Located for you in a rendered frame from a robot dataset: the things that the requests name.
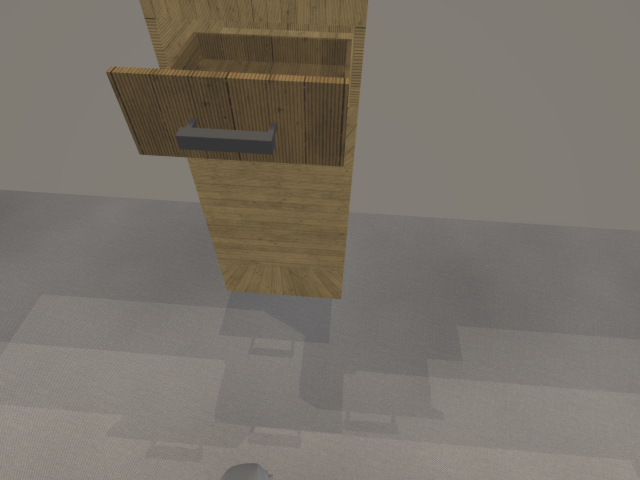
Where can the handle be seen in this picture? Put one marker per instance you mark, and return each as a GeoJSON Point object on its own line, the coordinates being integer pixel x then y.
{"type": "Point", "coordinates": [222, 140]}

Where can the drawer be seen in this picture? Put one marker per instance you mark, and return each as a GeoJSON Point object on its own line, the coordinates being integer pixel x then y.
{"type": "Point", "coordinates": [243, 82]}

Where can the cabinet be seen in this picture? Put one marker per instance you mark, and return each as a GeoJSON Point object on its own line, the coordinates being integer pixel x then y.
{"type": "Point", "coordinates": [277, 228]}

